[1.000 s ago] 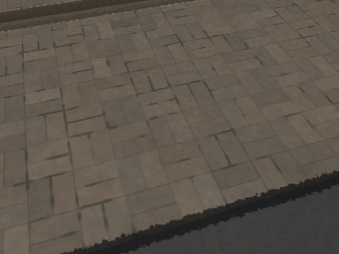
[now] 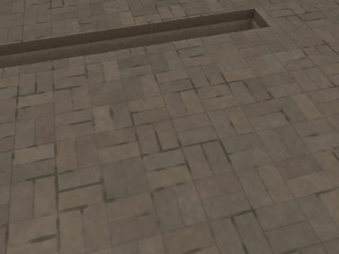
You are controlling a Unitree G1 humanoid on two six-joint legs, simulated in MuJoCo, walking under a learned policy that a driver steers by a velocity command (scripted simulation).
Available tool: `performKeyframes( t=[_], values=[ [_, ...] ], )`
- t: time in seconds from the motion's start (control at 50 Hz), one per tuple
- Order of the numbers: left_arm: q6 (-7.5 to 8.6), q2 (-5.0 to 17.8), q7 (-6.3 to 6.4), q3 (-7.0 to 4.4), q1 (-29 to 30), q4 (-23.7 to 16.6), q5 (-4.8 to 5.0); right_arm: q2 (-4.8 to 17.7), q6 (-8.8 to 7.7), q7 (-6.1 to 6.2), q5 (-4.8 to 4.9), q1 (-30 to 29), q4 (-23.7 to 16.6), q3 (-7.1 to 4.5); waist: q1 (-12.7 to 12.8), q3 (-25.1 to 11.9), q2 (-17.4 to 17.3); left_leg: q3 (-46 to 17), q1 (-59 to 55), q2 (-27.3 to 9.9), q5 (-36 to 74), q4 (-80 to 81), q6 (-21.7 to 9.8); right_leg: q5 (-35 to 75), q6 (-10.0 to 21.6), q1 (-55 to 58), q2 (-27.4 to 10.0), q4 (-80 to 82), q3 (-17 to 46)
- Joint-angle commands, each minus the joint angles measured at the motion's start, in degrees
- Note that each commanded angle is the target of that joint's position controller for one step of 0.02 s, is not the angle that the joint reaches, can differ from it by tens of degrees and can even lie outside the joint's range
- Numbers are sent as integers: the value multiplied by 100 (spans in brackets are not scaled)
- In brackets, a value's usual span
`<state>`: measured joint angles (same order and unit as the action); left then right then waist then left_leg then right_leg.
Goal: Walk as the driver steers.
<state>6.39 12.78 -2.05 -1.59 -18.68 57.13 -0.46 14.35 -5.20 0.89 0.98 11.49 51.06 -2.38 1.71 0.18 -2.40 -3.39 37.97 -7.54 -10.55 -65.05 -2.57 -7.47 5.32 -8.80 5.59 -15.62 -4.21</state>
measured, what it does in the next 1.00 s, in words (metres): walks ahead, turning left: left foot, then right foot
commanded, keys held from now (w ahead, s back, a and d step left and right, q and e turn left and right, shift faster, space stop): w+q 0.80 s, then w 0.20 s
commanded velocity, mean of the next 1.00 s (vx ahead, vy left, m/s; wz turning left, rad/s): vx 0.50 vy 0.00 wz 0.45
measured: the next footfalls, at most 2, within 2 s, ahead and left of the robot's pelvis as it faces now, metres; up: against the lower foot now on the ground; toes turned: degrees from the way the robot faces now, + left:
left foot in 0.32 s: +0.35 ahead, +0.18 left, +0.00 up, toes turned +11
right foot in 0.84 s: +0.68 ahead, +0.08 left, +0.00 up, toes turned +29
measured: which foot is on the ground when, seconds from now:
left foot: up 0.00-0.30, down 0.32-0.84, up 0.86-1.00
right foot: down 0.00-0.34, up 0.36-0.82, down 0.84-1.00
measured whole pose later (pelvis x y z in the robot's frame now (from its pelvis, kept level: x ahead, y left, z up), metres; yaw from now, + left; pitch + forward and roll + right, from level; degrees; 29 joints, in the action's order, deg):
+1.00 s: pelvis +0.56 +0.13 +0.00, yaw +29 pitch +2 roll -1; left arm 6.6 14.8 -1.2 -3.2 -13.6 45.4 -0.4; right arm 16.0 -3.2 0.4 0.9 16.9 42.1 -3.1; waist 0.9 -0.2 -2.4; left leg -4.7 27.8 0.0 -20.3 -66.4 -1.9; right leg -9.6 2.4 -16.4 2.6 -23.8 -1.0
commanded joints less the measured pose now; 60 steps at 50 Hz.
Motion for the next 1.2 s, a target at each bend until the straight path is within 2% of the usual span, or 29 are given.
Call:
performKeyframes(
  t=[0.02,0.12,0.22,0.28,0.32,0.34,0.36,0.38,0.4,0.42,0.44,0.46,0.52,0.58,0.64,0.7,0.76,0.8,0.82,0.84,0.86,0.88,0.9,0.92,0.94,0.98,1.02,1.08,1.2],
  values=[
    [99,776,124,-135,227,-296,-21,246,50,16,-30,248,-200,-73,-242,282,425,-97,333,-241,865,621,123,729,869,-361,-1707,1067,1024],
    [48,910,215,-144,-167,-171,28,136,-2,-110,17,-692,-517,-20,128,344,419,97,335,59,1804,2235,43,908,574,325,-1700,1044,407],
    [-108,972,241,-174,-449,-28,68,102,-11,-329,42,-1341,-945,28,315,554,405,286,726,194,1174,2871,-129,1240,451,1460,-2070,603,120],
    [-229,1193,288,-232,-156,-165,81,300,-17,-446,33,-1064,-1101,-57,2,225,657,777,-121,577,268,2971,-395,3478,250,1623,-2116,-338,-187],
    [-319,1190,340,-218,19,-321,44,802,0,-422,52,501,-747,-357,-797,-672,618,963,-2314,1109,428,3314,-715,4605,-31,1009,-1768,-2452,-549],
    [-254,1030,353,-129,-48,-535,-52,1455,54,-304,25,1475,-595,-569,-1092,-1349,-229,-761,-4181,23,565,3447,-1163,2683,-285,-572,-1434,-4476,-656],
    [-11,263,226,108,-541,-710,-50,1732,31,-300,27,1326,-748,-587,-524,-2073,-1526,-4169,-6060,-1306,-285,4413,-2294,-2141,-580,-3040,-99,-6519,65],
    [259,910,123,-42,-21,-791,102,1229,26,-292,-34,1458,-727,-454,-849,-2174,-838,-4232,-6129,-1188,-419,4781,-2008,-2134,-337,-3635,-462,-6830,1143],
    [360,1064,96,-90,515,-1024,277,952,15,-259,-69,1203,-776,-384,-798,-1416,-591,-3259,-5505,-963,26,4730,-1723,-1721,-208,-3889,-701,-6670,1042],
    [372,987,135,-79,674,-1068,210,832,4,-276,-57,713,-891,-337,-506,-871,207,-2500,-4488,-716,725,4817,-1559,-1286,-215,-3652,-972,-6129,978],
    [312,1030,188,-144,682,-1053,103,660,-2,-279,-69,360,-1025,-284,-292,-688,376,-2040,-3791,-526,1229,4910,-1447,-1078,-265,-3249,-1163,-5623,950],
    [211,994,192,-167,582,-1089,66,591,1,-280,-107,186,-1104,-249,-105,-551,274,-1829,-3288,-359,1471,5061,-1418,-996,-320,-2877,-1261,-5375,972],
    [9,791,230,-181,597,-1235,-44,773,-19,-207,-36,288,-1115,-300,28,-311,147,-1364,-2612,-125,1997,5280,-1483,-671,-621,-2700,-1208,-4601,804],
    [-17,691,269,-162,1325,-1512,-64,928,19,-81,1,606,-1072,-354,-189,-115,31,-1100,-2456,101,1844,5300,-1326,311,-814,-2825,-1026,-3303,722],
    [25,577,235,-124,1929,-1711,-4,939,70,-31,25,845,-1040,-361,-435,-67,-207,-1060,-2426,280,1202,5174,-1056,1190,-783,-2488,-756,-2052,689],
    [80,688,180,-151,2304,-1914,56,963,100,-24,48,1057,-973,-373,-573,-34,-313,-1425,-2679,136,904,4959,-967,1291,-716,-2296,-619,-1534,762],
    [174,893,103,-227,2304,-2002,69,947,166,31,48,1055,-988,-380,-487,-49,-386,-1935,-3159,-69,802,4499,-902,783,-567,-2112,-574,-1169,899],
    [233,1009,106,-306,1800,-1895,75,919,222,49,30,887,-1057,-377,-200,-197,-542,-2091,-3203,6,1167,4062,-791,428,-386,-1391,-510,-930,774],
    [260,1157,131,-385,1186,-1747,20,743,222,36,0,791,-1115,-309,88,-597,-482,-1863,-3072,281,1569,3428,-635,518,-197,-463,-649,-837,770],
    [263,1442,170,-459,272,-1649,-64,447,197,8,-93,763,-1224,-184,458,-1380,-5,-1398,-2378,614,965,1931,-420,367,186,1023,-1537,-989,1574],
    [181,1859,156,-595,-391,-1413,-105,110,128,-10,67,1683,-1280,-79,133,-2067,1962,-726,-254,1444,-1624,101,6,-609,1179,3008,-2724,-633,4140],
    [160,1362,112,-495,-388,-1403,62,565,97,4,144,1829,-1094,-126,204,-1791,1757,-903,572,1110,-2215,-784,42,-1788,1200,2943,-2929,-241,4997],
    [132,990,116,-399,-121,-1472,100,899,108,-3,126,1220,-1118,-206,331,-983,1057,-897,799,910,-1702,-1038,62,-1821,945,2218,-2684,-148,4197],
    [85,901,112,-346,202,-1532,52,882,113,4,45,778,-1216,-204,242,-536,541,-654,640,697,-1278,-931,78,-1234,787,1456,-2435,-73,3442],
    [57,823,100,-311,394,-1506,24,801,87,-10,-41,469,-1317,-207,137,-171,430,-566,535,550,-1012,-601,80,-598,761,829,-2209,76,2972],
    [67,717,82,-259,493,-1451,-20,609,96,-60,-28,516,-1348,-193,-106,-96,699,-375,78,314,-784,-113,63,60,693,258,-1872,330,2328],
    [94,819,72,-285,374,-1349,50,427,116,-78,-35,499,-1375,-141,-145,-111,780,-157,15,236,-687,331,111,604,804,117,-1812,500,1958],
    [66,1073,111,-347,217,-1232,96,306,82,-84,-82,-20,-1569,-62,-34,-56,660,-1,109,132,-29,1294,192,1075,844,127,-1827,672,1568],
    [-85,1181,123,-321,-339,-971,205,274,-3,-198,7,-1084,-1848,-29,338,164,708,274,-508,414,1058,2968,221,933,597,148,-1689,531,1152]
  ],
)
